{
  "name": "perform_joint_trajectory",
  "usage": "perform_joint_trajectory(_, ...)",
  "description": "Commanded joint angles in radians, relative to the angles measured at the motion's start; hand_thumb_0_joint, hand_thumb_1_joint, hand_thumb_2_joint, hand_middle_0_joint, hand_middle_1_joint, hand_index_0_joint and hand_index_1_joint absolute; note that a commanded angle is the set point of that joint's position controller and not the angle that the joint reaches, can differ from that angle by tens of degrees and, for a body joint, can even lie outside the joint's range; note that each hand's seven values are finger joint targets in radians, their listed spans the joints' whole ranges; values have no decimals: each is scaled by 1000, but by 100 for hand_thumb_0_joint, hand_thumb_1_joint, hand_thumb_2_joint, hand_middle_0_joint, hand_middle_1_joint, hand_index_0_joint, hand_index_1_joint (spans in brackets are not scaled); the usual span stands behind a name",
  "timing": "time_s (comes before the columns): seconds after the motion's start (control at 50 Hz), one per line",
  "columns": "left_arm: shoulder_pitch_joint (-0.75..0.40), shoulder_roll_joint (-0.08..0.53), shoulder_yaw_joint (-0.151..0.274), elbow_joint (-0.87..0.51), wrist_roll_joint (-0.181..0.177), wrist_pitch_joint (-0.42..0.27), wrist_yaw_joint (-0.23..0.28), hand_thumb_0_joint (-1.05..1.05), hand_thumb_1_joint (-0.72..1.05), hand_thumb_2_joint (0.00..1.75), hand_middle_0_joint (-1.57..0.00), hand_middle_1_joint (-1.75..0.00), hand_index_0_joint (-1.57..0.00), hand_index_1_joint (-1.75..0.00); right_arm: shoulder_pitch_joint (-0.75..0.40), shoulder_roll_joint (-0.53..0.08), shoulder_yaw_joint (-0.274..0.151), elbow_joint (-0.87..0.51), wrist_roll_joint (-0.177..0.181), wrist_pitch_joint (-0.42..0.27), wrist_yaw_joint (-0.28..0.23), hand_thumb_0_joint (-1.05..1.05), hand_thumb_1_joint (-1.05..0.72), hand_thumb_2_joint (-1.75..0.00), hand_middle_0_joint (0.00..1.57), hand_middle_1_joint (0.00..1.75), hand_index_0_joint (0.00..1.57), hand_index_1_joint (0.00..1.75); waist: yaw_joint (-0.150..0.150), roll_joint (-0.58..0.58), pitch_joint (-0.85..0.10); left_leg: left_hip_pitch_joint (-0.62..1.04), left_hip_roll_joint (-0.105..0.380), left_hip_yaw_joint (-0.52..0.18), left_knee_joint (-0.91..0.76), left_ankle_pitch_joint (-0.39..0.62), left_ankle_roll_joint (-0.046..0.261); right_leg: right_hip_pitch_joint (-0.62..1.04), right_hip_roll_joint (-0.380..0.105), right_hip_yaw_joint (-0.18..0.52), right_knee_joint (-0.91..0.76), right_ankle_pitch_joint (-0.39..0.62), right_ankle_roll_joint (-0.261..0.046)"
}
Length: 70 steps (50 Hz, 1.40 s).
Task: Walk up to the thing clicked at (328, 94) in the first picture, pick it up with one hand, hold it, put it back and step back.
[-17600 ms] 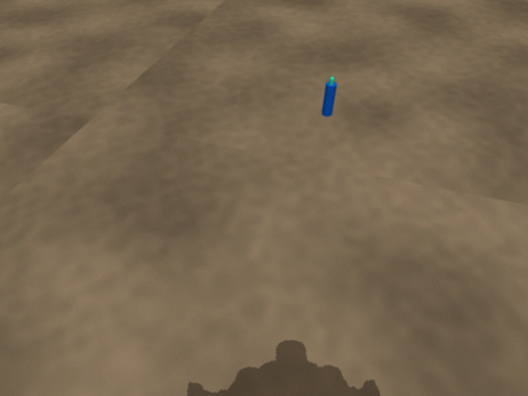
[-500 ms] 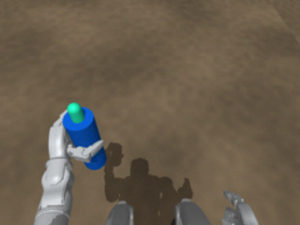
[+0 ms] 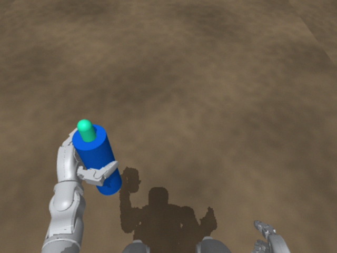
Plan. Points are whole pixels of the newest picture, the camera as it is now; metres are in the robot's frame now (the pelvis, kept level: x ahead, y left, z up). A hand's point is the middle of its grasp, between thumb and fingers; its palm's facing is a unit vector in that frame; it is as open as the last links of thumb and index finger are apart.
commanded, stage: lift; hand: left
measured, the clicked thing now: (99, 159) +0.33 +0.17 +0.02
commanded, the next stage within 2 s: hold in 0.12 s
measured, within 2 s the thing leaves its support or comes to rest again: neither
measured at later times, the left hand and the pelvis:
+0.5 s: hand (98, 152) +0.33 +0.17 +0.05, palm faces +0.11 -0.99 +0.00, open 9.9 cm; pelvis +0.00 +0.00 +0.01, yaw +0 degrees
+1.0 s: hand (96, 152) +0.32 +0.17 +0.07, palm faces +0.10 -0.99 +0.01, open 9.9 cm; pelvis +0.00 +0.00 +0.02, yaw +0 degrees
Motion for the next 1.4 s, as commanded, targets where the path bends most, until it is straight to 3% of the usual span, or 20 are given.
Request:
perform_joint_trajectory(0.0, -307, 134, 52, -294, -24, -101, -3, 0, 20, 127, -121, -138, -123, -138, 2, -136, -53, -110, 4, -35, -13, 0, -90, -90, 20, 30, 20, 30, 0, 35, -324, 182, -43, -1, -149, 306, 16, 205, 37, 23, -122, 324, -21)
perform_joint_trajectory(0.06, -307, 150, 66, -291, -23, -106, -4, 0, 20, 127, -122, -138, -124, -138, 2, -140, -58, -112, 6, -30, -14, 0, -90, -90, 20, 30, 20, 30, 1, 24, -321, 190, -43, 0, -161, 285, 17, 216, 35, 24, -137, 304, -20)
perform_joint_trajectory(0.1, -265, 94, 32, -228, -32, -97, -13, 0, 19, 126, -123, -138, -124, -138, -6, -140, -56, -119, 7, -32, -11, 0, -90, -90, 20, 30, 20, 30, -7, 1, -303, 186, -42, 2, -162, 306, 17, 224, 37, 24, -141, 329, -19)
perform_joint_trajectory(0.16, -304, 162, 76, -303, -21, -106, -7, 0, 20, 125, -122, -137, -124, -137, 10, -141, -59, -108, 4, -22, -11, 0, -89, -90, 20, 30, 20, 30, 13, 58, -333, 228, -40, 1, -170, 362, 11, 234, 38, 21, -135, 360, -24)
perform_joint_trajectory(0.28, -274, 98, 44, -234, -30, -96, -6, 0, 19, 123, -122, -137, -123, -138, -1, -137, -55, -114, 5, -20, -8, 0, -90, -90, 20, 30, 20, 30, -1, 3, -281, 215, -40, 1, -196, 307, 14, 247, 39, 18, -163, 319, -21)
perform_joint_trajectory(0.56, -281, 99, 33, -234, -26, -98, -10, 0, 20, 125, -125, -140, -126, -140, -10, -133, -54, -117, 6, -17, -8, 0, -90, -90, 20, 30, 20, 30, 0, 12, -261, 255, -43, 8, -233, 308, 14, 292, 36, 20, -205, 325, -18)
perform_joint_trajectory(0.6, -340, 137, 62, -294, -27, -107, -2, 0, 17, 125, -125, -140, -126, -141, -16, -135, -57, -114, 7, -20, -10, 0, -90, -90, 20, 30, 20, 30, 2, 17, -272, 264, -46, 13, -235, 303, 17, 303, 31, 27, -214, 330, -13)
perform_joint_trajectory(0.68, -304, 105, 31, -232, -14, -94, -7, 0, 18, 123, -123, -138, -124, -139, -14, -132, -54, -114, 3, -15, -10, 0, -90, -90, 20, 30, 20, 30, -6, 9, -266, 276, -43, 11, -238, 332, 16, 299, 35, 23, -218, 352, -16)
perform_joint_trajectory(0.72, -348, 165, 85, -304, -17, -103, 1, 0, 22, 125, -125, -140, -126, -141, -16, -135, -56, -109, 6, -15, -13, 0, -90, -90, 20, 30, 20, 30, 12, 31, -268, 279, -47, 14, -250, 314, 15, 320, 30, 26, -227, 336, -16)
perform_joint_trajectory(0.74, -326, 120, 46, -266, -16, -96, -3, 0, 21, 126, -126, -141, -127, -141, -19, -128, -53, -116, 6, -16, -12, 0, -90, -90, 20, 30, 20, 30, -1, 18, -250, 280, -46, 14, -256, 292, 16, 304, 33, 24, -232, 314, -17)
perform_joint_trajectory(0.82, -345, 105, 32, -264, -25, -101, -7, 0, 20, 125, -126, -141, -127, -142, -27, -139, -58, -117, 7, -25, -6, 0, -90, -90, 20, 30, 20, 30, -4, 21, -248, 292, -42, 8, -273, 283, 13, 302, 38, 17, -236, 296, -20)
perform_joint_trajectory(0.94, -326, 121, 48, -289, -27, -102, -7, 0, 22, 124, -126, -141, -128, -141, -27, -131, -57, -112, 10, -25, -6, 0, -90, -90, 20, 30, 20, 30, 8, 11, -249, 288, -49, 18, -268, 296, 18, 328, 29, 25, -250, 325, -12)
perform_joint_trajectory(0.96, -323, 87, 15, -261, -24, -102, -10, 0, 19, 125, -126, -141, -127, -141, -25, -131, -54, -114, 8, -25, -3, 0, -90, -90, 20, 30, 20, 30, -9, 12, -237, 293, -46, 15, -268, 297, 17, 313, 33, 22, -244, 320, -15)
perform_joint_trajectory(0.98, -345, 135, 52, -298, -20, -103, -3, 0, 21, 125, -126, -141, -127, -142, -17, -134, -60, -106, 10, -24, -6, 0, -90, -90, 20, 30, 20, 30, 6, 35, -266, 305, -46, 14, -273, 305, 14, 320, 32, 21, -243, 323, -18)
perform_joint_trajectory(1.02, -327, 105, 29, -248, -20, -99, -5, 0, 23, 125, -126, -141, -128, -141, -24, -135, -56, -105, 7, -26, -6, 0, -90, -90, 20, 30, 20, 30, -9, 14, -236, 300, -44, 11, -271, 312, 16, 308, 35, 19, -246, 329, -16)
perform_joint_trajectory(1.06, -345, 143, 67, -285, -18, -108, 4, 0, 22, 125, -127, -141, -128, -142, -24, -130, -57, -103, 7, -26, -7, 0, -90, -90, 20, 30, 20, 30, 5, 15, -247, 297, -47, 13, -272, 292, 18, 318, 31, 22, -250, 313, -14)
perform_joint_trajectory(1.24, -318, 87, 13, -211, -13, -90, 5, 0, 24, 124, -127, -141, -128, -141, -15, -137, -59, -95, 7, -29, 0, 0, -90, -90, 20, 30, 20, 30, -9, 25, -237, 319, -40, 5, -282, 317, 10, 308, 39, 13, -246, 323, -20)
perform_joint_trajectory(1.28, -386, 144, 60, -271, -15, -102, 10, 0, 23, 126, -129, -142, -130, -142, -14, -137, -63, -93, 9, -31, 1, 0, -90, -90, 20, 30, 20, 30, 3, 14, -232, 303, -41, 5, -289, 283, 13, 312, 36, 14, -253, 297, -17)
perform_joint_trajectory(1.32, -336, 95, 19, -230, -15, -96, 6, 0, 25, 125, -128, -142, -129, -142, -9, -131, -58, -92, 6, -30, 4, 0, -90, -90, 20, 30, 20, 30, 0, 25, -239, 308, -42, 6, -287, 293, 12, 309, 35, 13, -250, 301, -20)
perform_joint_trajectory(1.38, -331, 131, 62, -223, -21, -102, 4, 0, 25, 126, -128, -142, -130, -142, -16, -136, -61, -98, 9, -30, 6, 0, -90, -90, 20, 30, 20, 30, 12, -1, -240, 290, -44, 9, -280, 306, 16, 331, 34, 16, -254, 320, -15)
